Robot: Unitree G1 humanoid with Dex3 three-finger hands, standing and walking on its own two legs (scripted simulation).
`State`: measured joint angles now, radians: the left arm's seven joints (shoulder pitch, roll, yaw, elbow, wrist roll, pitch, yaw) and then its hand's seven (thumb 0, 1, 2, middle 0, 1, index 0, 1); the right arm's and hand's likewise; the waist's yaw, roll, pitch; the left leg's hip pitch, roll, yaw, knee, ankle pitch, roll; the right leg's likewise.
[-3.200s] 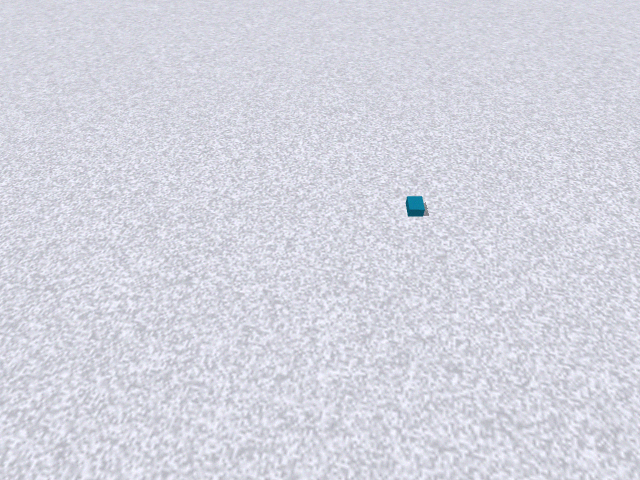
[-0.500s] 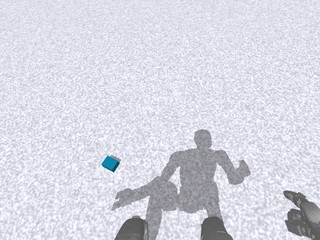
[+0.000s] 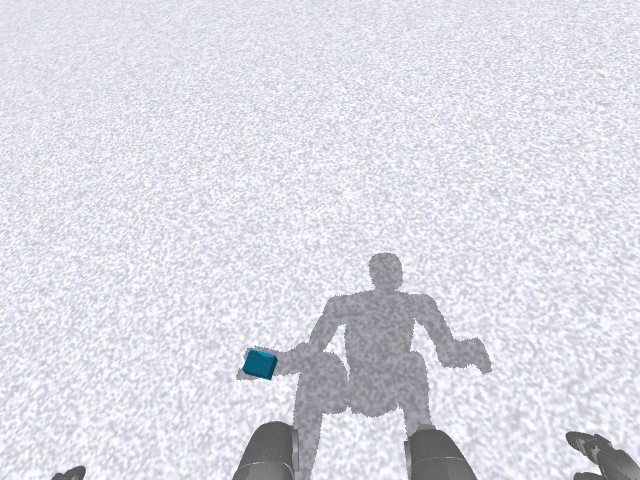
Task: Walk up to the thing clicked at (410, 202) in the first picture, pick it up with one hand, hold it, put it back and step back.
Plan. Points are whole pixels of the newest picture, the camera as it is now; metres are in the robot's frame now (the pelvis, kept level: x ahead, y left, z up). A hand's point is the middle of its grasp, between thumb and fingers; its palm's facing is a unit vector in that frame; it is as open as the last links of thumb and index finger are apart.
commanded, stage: walk up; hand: left
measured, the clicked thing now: (260, 364) +0.50 +0.28 -0.71
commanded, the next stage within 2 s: none
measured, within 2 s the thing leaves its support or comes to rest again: neither
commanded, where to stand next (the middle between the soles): +0.09 +0.16 m, yaw -19 degrees
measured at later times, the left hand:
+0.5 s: hand out of the picture +0.13 +0.46 -0.13, palm faces -0.25 -0.86 -0.44, open 7.4 cm
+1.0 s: hand (63, 466) +0.17 +0.40 -0.11, palm faces -0.34 -0.83 -0.44, open 7.4 cm
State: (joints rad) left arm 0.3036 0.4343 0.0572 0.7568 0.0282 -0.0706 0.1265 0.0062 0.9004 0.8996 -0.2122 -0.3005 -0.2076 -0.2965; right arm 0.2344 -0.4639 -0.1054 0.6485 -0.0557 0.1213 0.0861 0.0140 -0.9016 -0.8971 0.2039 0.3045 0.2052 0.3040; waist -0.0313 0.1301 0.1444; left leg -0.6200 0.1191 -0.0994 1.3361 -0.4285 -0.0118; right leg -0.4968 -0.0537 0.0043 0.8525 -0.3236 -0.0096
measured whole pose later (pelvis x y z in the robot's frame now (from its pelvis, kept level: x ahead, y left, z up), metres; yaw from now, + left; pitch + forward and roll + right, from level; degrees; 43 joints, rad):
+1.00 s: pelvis -0.01 +0.17 +0.02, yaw -21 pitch -3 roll +1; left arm 0.18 0.39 0.03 0.93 0.01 -0.02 0.01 0.01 0.90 0.90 -0.21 -0.30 -0.20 -0.30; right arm 0.20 -0.42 -0.05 0.92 0.00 -0.03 0.01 0.01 -0.90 -0.90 0.20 0.30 0.20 0.30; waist -0.01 0.02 0.09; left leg -0.36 0.08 0.02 0.70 -0.28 -0.02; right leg -0.33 0.01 0.05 0.78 -0.39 -0.01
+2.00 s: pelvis +0.04 +0.16 +0.05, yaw -21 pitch -2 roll +0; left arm 0.04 0.35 0.03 1.14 0.00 0.00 0.00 0.01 0.91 0.90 -0.21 -0.30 -0.20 -0.30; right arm 0.08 -0.36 -0.01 1.12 0.00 -0.02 0.01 0.01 -0.90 -0.90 0.20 0.30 0.21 0.30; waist -0.01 0.00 0.08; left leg -0.17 0.04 -0.02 0.40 -0.20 -0.05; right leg -0.11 -0.01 0.04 0.41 -0.27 0.01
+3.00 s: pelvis +0.07 +0.15 +0.03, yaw -19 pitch -3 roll +1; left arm 0.09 0.37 0.05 0.91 -0.03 0.05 0.05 0.01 0.91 0.90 -0.21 -0.30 -0.20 -0.30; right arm 0.08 -0.36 -0.06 0.88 0.00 0.05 0.01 0.01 -0.90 -0.90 0.20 0.30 0.20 0.30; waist -0.01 -0.02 0.26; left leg -0.38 -0.03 -0.01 0.60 -0.17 0.02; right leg -0.36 0.04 0.09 1.12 -0.61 -0.01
